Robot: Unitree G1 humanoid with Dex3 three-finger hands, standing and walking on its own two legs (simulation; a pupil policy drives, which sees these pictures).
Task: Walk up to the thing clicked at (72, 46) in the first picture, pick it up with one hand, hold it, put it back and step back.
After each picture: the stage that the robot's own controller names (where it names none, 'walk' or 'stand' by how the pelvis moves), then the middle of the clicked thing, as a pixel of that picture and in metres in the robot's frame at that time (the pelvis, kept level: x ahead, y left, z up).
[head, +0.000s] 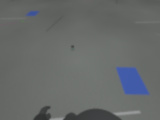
stand; (72, 48) +1.42 +0.41 -0.72
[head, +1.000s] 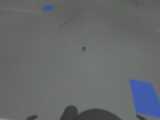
walk; (83, 50) +1.33 +0.16 -0.70
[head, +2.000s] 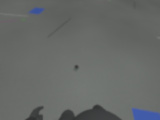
walk; (76, 68) +0.83 +0.17 -0.71
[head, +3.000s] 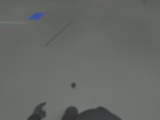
walk; (73, 86) +0.48 +0.21 -0.69
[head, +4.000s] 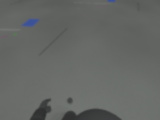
stand; (70, 101) +0.31 +0.22 -0.70
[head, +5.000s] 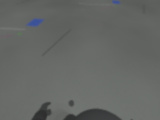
stand; (71, 103) +0.28 +0.19 -0.72
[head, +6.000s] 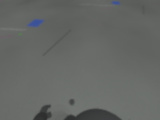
stand; (72, 102) +0.31 +0.19 -0.72
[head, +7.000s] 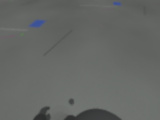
stand; (71, 102) +0.32 +0.21 -0.72
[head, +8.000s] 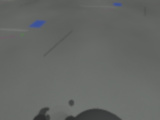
stand; (71, 103) +0.31 +0.20 -0.72
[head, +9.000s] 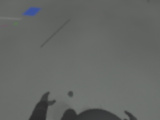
go down; (70, 94) +0.33 +0.20 -0.71
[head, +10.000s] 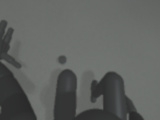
go down; (62, 60) +0.43 +0.19 -0.30
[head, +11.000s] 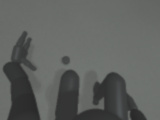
close in; (66, 61) +0.43 +0.17 -0.30
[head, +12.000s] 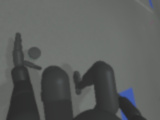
close in; (34, 54) +0.43 +0.21 -0.23
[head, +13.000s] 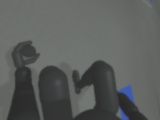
close; (29, 53) +0.42 +0.22 -0.23
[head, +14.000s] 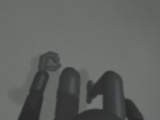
lift; (52, 61) +0.35 +0.24 -0.14
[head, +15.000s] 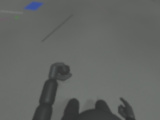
hold; (64, 74) +0.32 +0.18 +0.01
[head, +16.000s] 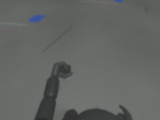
hold; (66, 73) +0.33 +0.17 +0.01
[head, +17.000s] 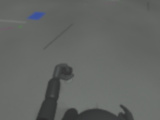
hold; (67, 75) +0.32 +0.17 -0.01
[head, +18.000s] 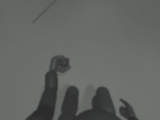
crouch; (64, 66) +0.38 +0.18 -0.07
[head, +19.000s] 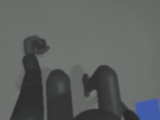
lower; (41, 48) +0.47 +0.22 -0.17
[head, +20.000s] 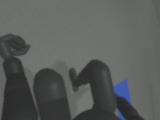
lower; (18, 47) +0.46 +0.25 -0.24
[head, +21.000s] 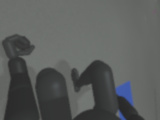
lower; (23, 47) +0.45 +0.24 -0.24
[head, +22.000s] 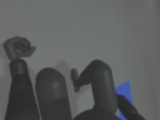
lower; (24, 48) +0.45 +0.23 -0.24
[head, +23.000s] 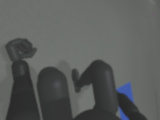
lower; (25, 49) +0.44 +0.23 -0.23
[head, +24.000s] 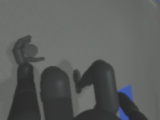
open; (30, 52) +0.42 +0.22 -0.24
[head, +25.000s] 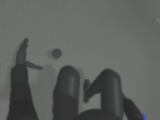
stand; (55, 55) +0.42 +0.19 -0.25
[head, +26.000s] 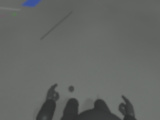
stand; (71, 89) +0.36 +0.17 -0.61
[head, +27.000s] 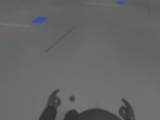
stand; (72, 99) +0.35 +0.17 -0.67
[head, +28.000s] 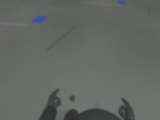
stand; (72, 99) +0.35 +0.17 -0.67
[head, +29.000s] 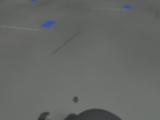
stand; (75, 100) +0.37 +0.17 -0.72
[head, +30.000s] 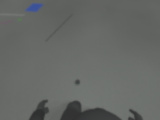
walk; (77, 82) +0.47 +0.15 -0.69
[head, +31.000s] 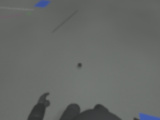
walk; (79, 66) +0.76 +0.16 -0.69
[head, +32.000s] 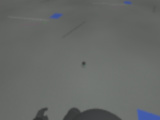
stand; (83, 64) +0.99 +0.17 -0.71
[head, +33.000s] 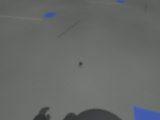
stand; (80, 65) +0.97 +0.17 -0.73
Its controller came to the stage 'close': yes
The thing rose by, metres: 0.72
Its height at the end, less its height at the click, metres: +0.00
